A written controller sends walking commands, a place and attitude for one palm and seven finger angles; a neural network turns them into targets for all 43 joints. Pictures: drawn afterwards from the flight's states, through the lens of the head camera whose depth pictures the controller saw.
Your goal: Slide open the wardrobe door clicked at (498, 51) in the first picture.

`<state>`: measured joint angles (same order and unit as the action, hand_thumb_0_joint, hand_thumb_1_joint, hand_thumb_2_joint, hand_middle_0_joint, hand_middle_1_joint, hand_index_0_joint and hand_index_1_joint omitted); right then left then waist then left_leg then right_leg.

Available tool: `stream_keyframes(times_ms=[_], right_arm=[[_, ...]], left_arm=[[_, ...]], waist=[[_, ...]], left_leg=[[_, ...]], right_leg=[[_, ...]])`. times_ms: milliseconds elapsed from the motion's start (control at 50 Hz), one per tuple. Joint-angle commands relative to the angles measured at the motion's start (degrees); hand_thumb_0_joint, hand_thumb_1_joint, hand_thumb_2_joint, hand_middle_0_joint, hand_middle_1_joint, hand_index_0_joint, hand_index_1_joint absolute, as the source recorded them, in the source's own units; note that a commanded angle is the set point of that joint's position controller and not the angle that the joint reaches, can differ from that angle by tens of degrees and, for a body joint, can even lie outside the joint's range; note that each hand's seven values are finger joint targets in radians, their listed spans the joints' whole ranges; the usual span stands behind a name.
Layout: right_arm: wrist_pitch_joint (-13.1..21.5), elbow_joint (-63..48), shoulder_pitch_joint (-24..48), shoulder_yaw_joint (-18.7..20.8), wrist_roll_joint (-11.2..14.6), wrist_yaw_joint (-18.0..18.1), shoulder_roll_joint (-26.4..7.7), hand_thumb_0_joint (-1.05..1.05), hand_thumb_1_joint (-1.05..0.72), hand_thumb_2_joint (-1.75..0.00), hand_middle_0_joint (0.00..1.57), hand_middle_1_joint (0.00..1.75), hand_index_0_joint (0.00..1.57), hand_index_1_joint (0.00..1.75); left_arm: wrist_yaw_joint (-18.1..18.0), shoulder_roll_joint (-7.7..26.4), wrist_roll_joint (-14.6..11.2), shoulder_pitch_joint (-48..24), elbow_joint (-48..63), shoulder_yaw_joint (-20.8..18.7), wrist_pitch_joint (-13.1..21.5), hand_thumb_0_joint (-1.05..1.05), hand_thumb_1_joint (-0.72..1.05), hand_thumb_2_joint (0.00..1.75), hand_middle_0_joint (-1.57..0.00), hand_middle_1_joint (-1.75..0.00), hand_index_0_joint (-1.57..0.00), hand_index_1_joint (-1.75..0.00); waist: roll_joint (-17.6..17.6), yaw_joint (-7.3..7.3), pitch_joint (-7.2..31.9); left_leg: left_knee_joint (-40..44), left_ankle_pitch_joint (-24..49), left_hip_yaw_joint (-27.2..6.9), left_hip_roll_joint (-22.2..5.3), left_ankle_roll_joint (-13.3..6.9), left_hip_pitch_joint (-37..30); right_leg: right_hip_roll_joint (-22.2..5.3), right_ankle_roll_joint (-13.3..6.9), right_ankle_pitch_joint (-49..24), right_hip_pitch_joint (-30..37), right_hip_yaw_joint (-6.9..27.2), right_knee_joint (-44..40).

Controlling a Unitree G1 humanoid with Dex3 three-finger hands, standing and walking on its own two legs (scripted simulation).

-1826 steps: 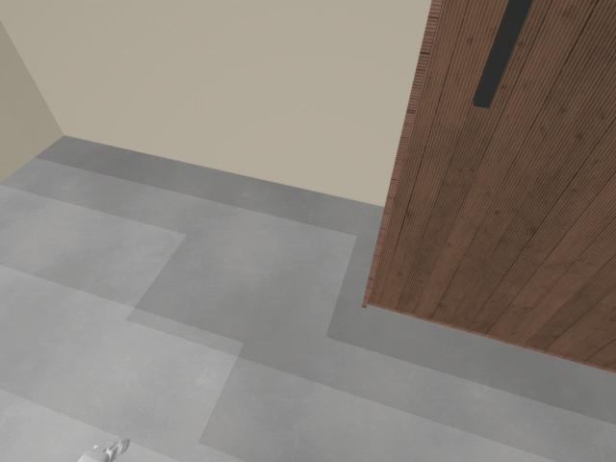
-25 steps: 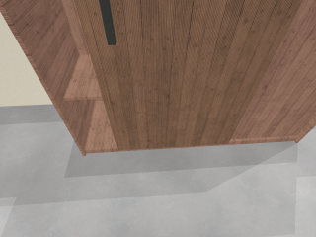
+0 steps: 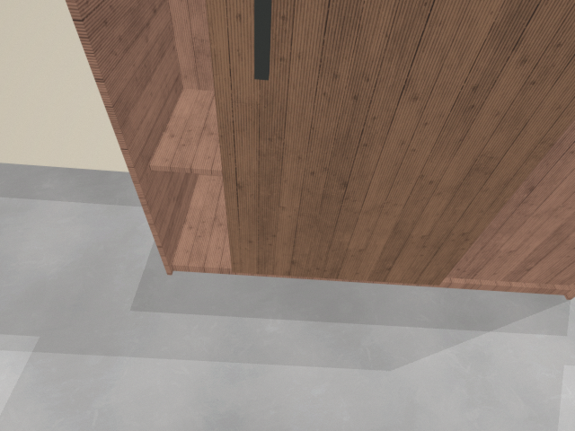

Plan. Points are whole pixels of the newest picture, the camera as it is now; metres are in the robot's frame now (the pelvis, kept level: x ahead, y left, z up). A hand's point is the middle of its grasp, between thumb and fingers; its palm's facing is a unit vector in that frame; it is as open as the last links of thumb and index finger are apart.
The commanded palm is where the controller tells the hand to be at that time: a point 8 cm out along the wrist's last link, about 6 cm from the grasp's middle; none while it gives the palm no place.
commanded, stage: take the last steps up to it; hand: left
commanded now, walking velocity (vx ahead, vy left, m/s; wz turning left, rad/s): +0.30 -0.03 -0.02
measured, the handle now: out of the picture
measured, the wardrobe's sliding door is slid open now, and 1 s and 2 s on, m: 0.24 0.24 0.24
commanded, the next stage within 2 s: come to a stop and stand still in 0.48 s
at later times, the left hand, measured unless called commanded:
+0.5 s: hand (228, 359) +0.26 +0.11 -0.16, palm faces -0.01 -0.98 -0.18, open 7.4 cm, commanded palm none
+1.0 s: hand (211, 370) +0.24 +0.13 -0.16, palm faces +0.05 -0.97 -0.25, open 7.4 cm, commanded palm none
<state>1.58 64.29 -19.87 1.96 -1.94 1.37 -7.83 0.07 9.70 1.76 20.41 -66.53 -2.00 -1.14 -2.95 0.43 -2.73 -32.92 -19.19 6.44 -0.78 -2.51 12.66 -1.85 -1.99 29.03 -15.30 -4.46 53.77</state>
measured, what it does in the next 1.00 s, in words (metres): walks ahead: right foot, then left foot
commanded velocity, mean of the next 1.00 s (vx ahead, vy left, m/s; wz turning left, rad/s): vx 0.03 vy -0.02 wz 0.00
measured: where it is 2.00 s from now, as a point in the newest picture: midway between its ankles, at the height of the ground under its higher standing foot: outside the picture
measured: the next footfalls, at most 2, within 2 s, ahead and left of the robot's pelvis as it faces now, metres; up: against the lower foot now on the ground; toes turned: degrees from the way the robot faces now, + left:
right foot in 0.36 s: +0.25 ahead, -0.15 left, +0.00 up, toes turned -7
left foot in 0.70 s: +0.30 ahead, +0.06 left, +0.00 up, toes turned +6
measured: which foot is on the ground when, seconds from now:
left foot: down 0.00-0.38, up 0.40-0.68, down 0.70-1.00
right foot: up 0.00-0.34, down 0.36-0.82, up 0.84-1.00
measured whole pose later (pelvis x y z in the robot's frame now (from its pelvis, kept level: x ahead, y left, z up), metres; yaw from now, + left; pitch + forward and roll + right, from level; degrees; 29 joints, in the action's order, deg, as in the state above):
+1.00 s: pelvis +0.23 -0.06 +0.01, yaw -1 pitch +0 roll +0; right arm -1.5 57.8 -5.1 2.6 -1.5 2.9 -9.0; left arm -1.4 10.1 1.4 12.9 -59.4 -3.4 -2.5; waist 1.7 -1.5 -6.6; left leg -28.2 -11.7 6.0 -3.5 -0.5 16.4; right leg -0.2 -0.3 27.7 -18.0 -1.8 44.3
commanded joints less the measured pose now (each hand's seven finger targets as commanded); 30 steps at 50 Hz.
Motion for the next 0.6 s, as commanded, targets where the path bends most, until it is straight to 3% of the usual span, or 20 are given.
stream_keyframes(times_ms=[0, 40, 80, 140, 220, 260, 300, 320, 340, 360, 380, 400, 420, 440, 460, 480, 540, 580], right_arm=[[1.72, 0.98, -9.78, 0.86, -0.07, 1.01, -8.5, 0.0, -0.9, -0.9, 0.2, 0.3, 0.2, 0.3], [2.33, 1.24, -9.45, 0.87, 0.24, 1.31, -8.22, 0.0, -0.9, -0.9, 0.2, 0.3, 0.2, 0.3], [2.53, 1.9, -10.09, 0.78, 0.51, 1.37, -7.49, 0.0, -0.9, -0.9, 0.2, 0.3, 0.2, 0.3], [2.18, 2.38, -11.51, 0.69, 0.34, 1.21, -6.62, 0.0, -0.9, -0.9, 0.2, 0.3, 0.2, 0.3], [1.75, 2.67, -12.66, 0.73, -0.1, 1.17, -6.65, 0.0, -0.9, -0.9, 0.2, 0.3, 0.2, 0.3], [1.56, 2.19, -11.17, 0.96, -0.27, 1.11, -7.27, 0.0, -0.9, -0.9, 0.2, 0.3, 0.2, 0.3], [1.33, 1.78, -9.52, 0.91, 0.08, 1.04, -7.76, 0.0, -0.9, -0.9, 0.2, 0.3, 0.2, 0.3], [1.46, 1.45, -8.84, 0.9, 0.73, 0.66, -7.05, 0.0, -0.9, -0.9, 0.2, 0.3, 0.2, 0.3], [1.69, 0.23, -11.14, 0.76, 1.46, 0.06, -4.41, 0.0, -0.9, -0.9, 0.2, 0.3, 0.2, 0.3], [0.91, -1.34, -10.44, 0.87, 1.71, 0.1, -4.21, 0.0, -0.9, -0.9, 0.2, 0.3, 0.2, 0.3], [0.29, -1.11, -8.29, 1.13, 1.39, 0.03, -4.83, 0.0, -0.9, -0.9, 0.2, 0.3, 0.2, 0.3], [0.02, -0.9, -4.98, 1.26, 1.22, -0.12, -3.33, 0.0, -0.9, -0.9, 0.2, 0.3, 0.2, 0.3], [-0.51, -1.0, -4.1, 1.17, 0.73, -0.3, -2.51, 0.0, -0.9, -0.9, 0.2, 0.3, 0.2, 0.3], [-1.11, -0.81, -4.88, 0.81, 0.43, -0.43, -1.56, 0.0, -0.9, -0.9, 0.2, 0.3, 0.2, 0.3], [-1.35, -0.38, -6.19, 0.71, 0.34, -0.55, -0.32, 0.0, -0.9, -0.9, 0.2, 0.3, 0.2, 0.3], [-1.63, -0.17, -7.06, 0.51, 0.25, -0.66, 0.28, 0.0, -0.9, -0.9, 0.2, 0.3, 0.2, 0.3], [-1.7, -1.24, -5.44, 0.38, 0.14, -0.85, 0.62, 0.0, -0.9, -0.9, 0.2, 0.3, 0.2, 0.3], [-0.99, -2.42, -2.33, -0.14, 0.44, -0.87, 0.46, 0.0, -0.9, -0.9, 0.2, 0.3, 0.2, 0.3]], left_arm=[[0.61, 2.6, 0.07, -8.27, 7.53, -0.79, 2.8, 0.0, 0.9, 0.9, -0.2, -0.3, -0.2, -0.3], [0.97, 1.26, -0.07, -6.39, 7.14, -0.61, 2.35, 0.0, 0.9, 0.9, -0.2, -0.3, -0.2, -0.3], [1.18, 1.29, -0.19, -7.53, 7.47, -0.63, 2.21, 0.0, 0.9, 0.9, -0.2, -0.3, -0.2, -0.3], [1.25, 1.13, -0.33, -11.61, 9.04, -0.79, 1.95, 0.0, 0.9, 0.9, -0.2, -0.3, -0.2, -0.3], [1.25, 1.75, -0.48, -16.4, 10.59, -1.09, 2.0, 0.0, 0.9, 0.9, -0.2, -0.3, -0.2, -0.3], [1.26, 2.63, -0.56, -15.3, 10.89, -1.52, 2.16, 0.0, 0.9, 0.9, -0.2, -0.3, -0.2, -0.3], [1.1, 4.16, -0.42, -6.78, 8.29, -2.2, 2.68, 0.0, 0.9, 0.9, -0.2, -0.3, -0.2, -0.3], [0.71, 6.86, -0.24, 1.5, 5.88, -3.0, 3.4, 0.0, 0.9, 0.9, -0.2, -0.3, -0.2, -0.3], [0.0, 12.17, 0.11, 8.96, 3.8, -4.49, 4.06, 0.0, 0.9, 0.9, -0.2, -0.3, -0.2, -0.3], [-0.46, 14.91, -1.0, 9.74, 3.82, -4.7, 3.9, 0.0, 0.9, 0.9, -0.2, -0.3, -0.2, -0.3], [-0.98, 12.86, -1.27, 4.21, 4.96, -4.2, 3.52, 0.0, 0.9, 0.9, -0.2, -0.3, -0.2, -0.3], [-1.2, 10.04, -1.05, -1.28, 6.26, -3.4, 3.33, 0.0, 0.9, 0.9, -0.2, -0.3, -0.2, -0.3], [-1.27, 7.69, -0.93, -5.42, 7.83, -2.67, 3.21, 0.0, 0.9, 0.9, -0.2, -0.3, -0.2, -0.3], [-1.37, 5.89, -0.76, -7.83, 8.53, -2.12, 3.53, 0.0, 0.9, 0.9, -0.2, -0.3, -0.2, -0.3], [-1.57, 5.15, -0.5, -8.31, 8.51, -2.04, 4.0, 0.0, 0.9, 0.9, -0.2, -0.3, -0.2, -0.3], [-1.56, 4.7, -0.34, -8.34, 8.64, -1.84, 4.36, 0.0, 0.9, 0.9, -0.2, -0.3, -0.2, -0.3], [-1.44, 3.7, -0.09, -6.27, 7.96, -2.12, 4.83, 0.0, 0.9, 0.9, -0.2, -0.3, -0.2, -0.3], [-1.41, 4.61, -0.15, -5.21, 7.28, -1.96, 4.86, 0.0, 0.9, 0.9, -0.2, -0.3, -0.2, -0.3]], waist=[[4.84, 2.12, -5.82], [5.98, 1.05, -2.68], [8.35, 1.09, -1.68], [10.06, 2.0, -4.42], [9.94, 2.97, -7.1], [9.57, 1.72, -6.87], [6.64, -2.41, -2.39], [2.01, -5.97, 2.85], [-11.43, -7.66, 10.37], [-16.48, -6.38, 10.55], [-9.56, -5.02, 5.06], [-6.75, -3.33, -0.3], [-4.52, -1.11, -3.24], [-2.67, 0.69, -3.37], [-0.18, 1.63, -1.52], [-0.3, 2.42, -1.08], [-2.21, 1.83, 1.04], [-0.89, 0.61, 2.01]], left_leg=[[23.6, 6.14, -22.58, -18.54, -8.61, -6.26], [22.49, 13.18, -15.73, -15.68, -7.84, -8.88], [22.01, 17.45, -11.63, -13.83, -6.95, -9.69], [22.8, 15.35, -9.22, -13.65, -6.44, -7.92], [21.73, 17.86, -8.81, -15.21, -6.41, -7.25], [19.42, 18.17, -8.25, -15.62, -6.17, -5.99], [9.38, 24.09, -4.71, -12.91, -3.89, -3.92], [-1.84, 23.49, -1.92, -9.62, -2.03, 1.47], [-18.25, 5.66, 3.0, -1.45, 0.52, 12.51], [-33.9, -16.09, -0.78, 0.95, 0.55, 17.06], [-38.79, -14.6, -5.14, -2.49, 0.21, 19.17], [-39.42, -9.68, -6.26, -4.61, 0.16, 19.27], [-38.07, -5.17, -6.91, -6.07, 0.52, 17.12], [-36.17, -2.62, -6.88, -6.65, 1.14, 14.23], [-32.95, -1.96, -6.34, -6.62, 1.49, 11.53], [-30.0, -1.14, -5.49, -6.42, 1.95, 10.74], [-18.5, -0.89, -3.27, -5.78, 2.88, 9.92], [-10.43, -0.66, -2.37, -4.49, 3.31, 8.71]], right_leg=[[-4.27, 1.0, -6.92, -20.74, 4.01, 9.47], [-4.15, 2.1, -11.46, -19.57, 2.91, 5.07], [-3.81, 2.6, -14.75, -18.62, 1.62, 0.52], [-3.64, 2.68, -17.25, -17.87, 0.08, -6.98], [-2.71, 1.57, -17.84, -15.37, -0.8, -14.05], [-1.81, 0.7, -16.73, -10.26, -0.81, -17.39], [0.67, -0.29, -19.56, 3.33, -2.45, -23.32], [-1.79, -1.87, -20.33, 16.23, 1.76, -25.2], [-15.29, -6.7, -20.6, 28.82, 19.27, -30.25], [-23.7, -11.0, -19.69, 26.05, 30.53, -38.46], [-22.64, -11.94, -8.95, 18.56, 28.8, -40.82], [-20.57, -10.23, -1.8, 8.39, 26.06, -42.92], [-18.55, -8.71, -3.15, 0.56, 20.72, -43.81], [-17.04, -7.96, -6.95, -3.65, 16.21, -44.56], [-15.85, -7.88, -11.52, -4.16, 12.91, -44.41], [-14.92, -7.44, -15.97, -4.52, 9.7, -44.44], [-13.56, -8.23, -21.72, -0.4, 7.01, -43.13], [-13.73, -9.02, -32.01, 2.94, 7.04, -39.97]])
